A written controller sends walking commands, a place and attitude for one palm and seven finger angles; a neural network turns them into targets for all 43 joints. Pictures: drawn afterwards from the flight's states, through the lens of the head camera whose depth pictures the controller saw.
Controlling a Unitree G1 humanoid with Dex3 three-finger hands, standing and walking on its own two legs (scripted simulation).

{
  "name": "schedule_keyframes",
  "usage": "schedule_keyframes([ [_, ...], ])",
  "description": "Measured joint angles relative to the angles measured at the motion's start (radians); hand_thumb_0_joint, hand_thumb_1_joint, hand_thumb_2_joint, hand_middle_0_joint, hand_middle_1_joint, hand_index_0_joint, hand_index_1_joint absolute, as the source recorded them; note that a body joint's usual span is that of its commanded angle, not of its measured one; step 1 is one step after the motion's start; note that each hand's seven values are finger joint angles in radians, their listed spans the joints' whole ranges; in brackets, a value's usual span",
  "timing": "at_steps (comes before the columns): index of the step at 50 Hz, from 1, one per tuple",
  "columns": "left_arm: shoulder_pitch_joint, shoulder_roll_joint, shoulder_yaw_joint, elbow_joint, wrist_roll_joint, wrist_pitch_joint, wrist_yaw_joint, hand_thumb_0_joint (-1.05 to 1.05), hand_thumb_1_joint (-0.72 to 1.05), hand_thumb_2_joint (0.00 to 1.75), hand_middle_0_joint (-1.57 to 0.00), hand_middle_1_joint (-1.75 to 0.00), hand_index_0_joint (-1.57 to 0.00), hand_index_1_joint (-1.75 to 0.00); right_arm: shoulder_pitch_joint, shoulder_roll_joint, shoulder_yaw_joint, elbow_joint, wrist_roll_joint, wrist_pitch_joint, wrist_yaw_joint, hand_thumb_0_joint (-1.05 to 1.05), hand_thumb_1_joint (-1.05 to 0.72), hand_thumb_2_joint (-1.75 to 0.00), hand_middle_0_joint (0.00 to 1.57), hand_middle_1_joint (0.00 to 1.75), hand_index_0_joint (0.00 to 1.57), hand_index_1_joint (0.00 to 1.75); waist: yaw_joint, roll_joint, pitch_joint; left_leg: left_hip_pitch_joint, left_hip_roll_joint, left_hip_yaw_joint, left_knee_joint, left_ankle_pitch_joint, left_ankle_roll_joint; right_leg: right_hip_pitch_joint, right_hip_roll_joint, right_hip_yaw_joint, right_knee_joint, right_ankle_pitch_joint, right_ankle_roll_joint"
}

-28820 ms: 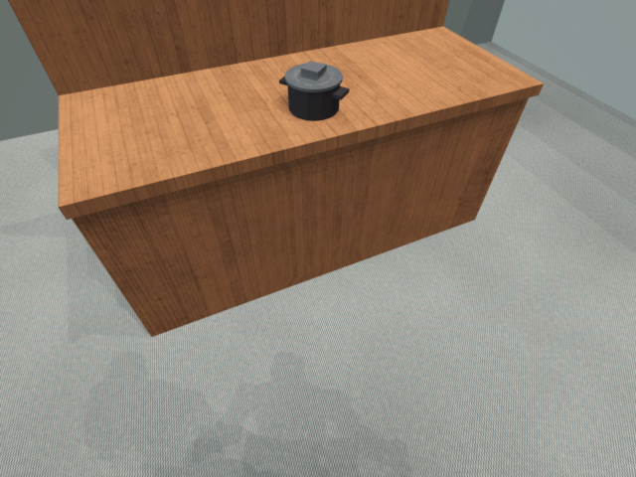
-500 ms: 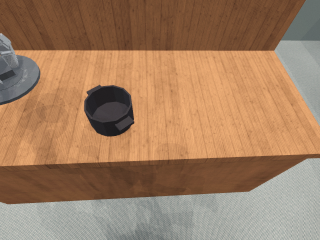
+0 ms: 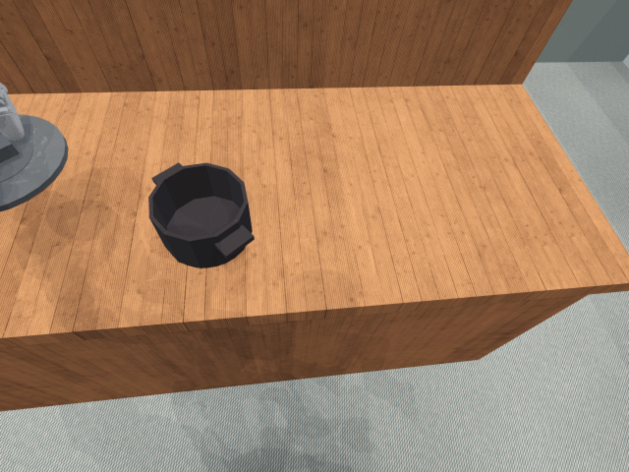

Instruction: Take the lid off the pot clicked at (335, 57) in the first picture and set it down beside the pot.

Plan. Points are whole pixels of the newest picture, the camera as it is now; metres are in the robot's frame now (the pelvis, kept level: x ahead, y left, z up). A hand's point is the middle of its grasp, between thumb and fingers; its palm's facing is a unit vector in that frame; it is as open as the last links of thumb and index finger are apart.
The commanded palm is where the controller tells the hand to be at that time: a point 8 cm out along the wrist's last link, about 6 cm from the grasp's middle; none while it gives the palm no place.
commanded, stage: lower the lid onto the table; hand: left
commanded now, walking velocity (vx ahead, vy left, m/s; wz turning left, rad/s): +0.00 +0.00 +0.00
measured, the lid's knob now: out of the picture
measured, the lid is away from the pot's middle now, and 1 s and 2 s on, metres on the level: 0.22 0.22 0.22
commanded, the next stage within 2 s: none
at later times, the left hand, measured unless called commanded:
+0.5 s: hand out of the picture +0.44 +0.36 +0.11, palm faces -0.42 -0.13 -0.90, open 8.0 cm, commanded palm +0.48 +0.36 +0.17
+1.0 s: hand (1, 187) +0.45 +0.37 +0.08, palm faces -0.45 -0.13 -0.88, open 8.0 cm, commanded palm +0.49 +0.37 +0.14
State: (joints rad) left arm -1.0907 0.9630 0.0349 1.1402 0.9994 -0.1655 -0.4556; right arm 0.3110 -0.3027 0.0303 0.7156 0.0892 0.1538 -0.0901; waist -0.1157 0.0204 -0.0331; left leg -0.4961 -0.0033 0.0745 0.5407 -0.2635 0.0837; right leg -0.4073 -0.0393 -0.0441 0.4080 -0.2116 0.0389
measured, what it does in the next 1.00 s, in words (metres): stands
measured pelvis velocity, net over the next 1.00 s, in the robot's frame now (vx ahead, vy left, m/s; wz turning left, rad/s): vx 0.00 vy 0.00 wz -0.02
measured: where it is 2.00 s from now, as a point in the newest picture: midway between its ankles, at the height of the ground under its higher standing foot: outside the picture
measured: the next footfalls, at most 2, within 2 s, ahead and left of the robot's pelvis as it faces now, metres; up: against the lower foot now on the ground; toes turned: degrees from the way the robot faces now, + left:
none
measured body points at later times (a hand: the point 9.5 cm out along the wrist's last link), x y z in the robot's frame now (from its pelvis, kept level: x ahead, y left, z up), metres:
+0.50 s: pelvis +0.00 +0.00 +0.00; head +0.09 +0.02 +0.44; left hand +0.46 +0.36 +0.16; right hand +0.02 -0.29 -0.12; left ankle -0.01 +0.06 -0.73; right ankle -0.02 -0.17 -0.73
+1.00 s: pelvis +0.00 +0.00 -0.01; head +0.10 +0.03 +0.43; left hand +0.47 +0.37 +0.13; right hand -0.01 -0.29 -0.12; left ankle -0.01 +0.06 -0.73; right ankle -0.02 -0.17 -0.73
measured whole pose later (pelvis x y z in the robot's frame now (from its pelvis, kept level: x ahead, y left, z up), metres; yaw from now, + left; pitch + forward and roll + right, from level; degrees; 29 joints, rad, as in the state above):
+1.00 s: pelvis +0.00 +0.00 -0.01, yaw -1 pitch +15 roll -4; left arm -0.99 0.97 0.07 1.16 1.01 -0.24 -0.39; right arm 0.35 -0.31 0.03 0.73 0.09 0.14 -0.13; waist -0.14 0.01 -0.05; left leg -0.62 0.02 0.07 0.65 -0.31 0.08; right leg -0.53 -0.02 -0.04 0.51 -0.25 0.04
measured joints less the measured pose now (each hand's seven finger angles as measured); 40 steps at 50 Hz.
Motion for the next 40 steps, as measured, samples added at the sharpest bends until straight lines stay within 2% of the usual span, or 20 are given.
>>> schedule_keyframes([
  [15,0.039,-0.012,-0.007,-0.021,-0.008,-0.032,0.009,0.04,0.18,0.79,-0.50,-0.95,-0.62,-1.01,-0.008,-0.003,-0.008,0.006,-0.004,-0.002,-0.011,0.00,-0.90,-0.90,0.20,0.30,0.21,0.30,0.009,-0.009,-0.011,-0.035,0.002,-0.009,0.031,-0.011,0.001,-0.027,0.003,-0.008,0.021,-0.008,-0.007],
  [19,0.034,-0.023,-0.030,-0.009,-0.008,-0.028,0.018,0.04,0.18,0.79,-0.50,-0.95,-0.62,-1.01,-0.008,-0.003,-0.006,0.006,-0.001,-0.005,-0.011,0.00,-0.90,-0.90,0.20,0.30,0.21,0.30,0.010,-0.009,-0.011,-0.043,0.003,-0.010,0.039,-0.013,0.002,-0.035,0.003,-0.008,0.030,-0.012,-0.009],
  [30,0.062,-0.026,0.005,0.004,0.003,-0.045,0.049,0.04,0.18,0.79,-0.50,-0.94,-0.62,-1.01,0.005,0.003,0.005,0.002,-0.002,-0.016,-0.022,0.00,-0.90,-0.90,0.20,0.30,0.21,0.30,-0.005,-0.007,-0.013,-0.058,0.008,-0.002,0.056,-0.021,0.002,-0.056,0.006,0.002,0.051,-0.017,-0.005],
  [34,0.061,-0.022,-0.002,0.017,0.006,-0.040,0.057,0.04,0.18,0.79,-0.50,-0.94,-0.62,-1.02,0.017,0.002,0.003,0.003,-0.002,-0.016,-0.023,0.00,-0.90,-0.90,0.20,0.30,0.21,0.30,-0.007,-0.004,-0.015,-0.068,0.009,-0.001,0.064,-0.024,0.002,-0.066,0.007,0.003,0.059,-0.021,-0.006],
  [40,0.077,-0.012,0.007,0.019,0.010,-0.049,0.053,0.04,0.18,0.79,-0.50,-0.95,-0.62,-1.02,0.028,-0.001,0.002,0.008,0.000,-0.013,-0.029,0.00,-0.90,-0.90,0.20,0.30,0.21,0.30,-0.012,-0.006,-0.016,-0.086,0.013,0.001,0.081,-0.033,0.001,-0.087,0.010,0.007,0.077,-0.028,-0.002],
])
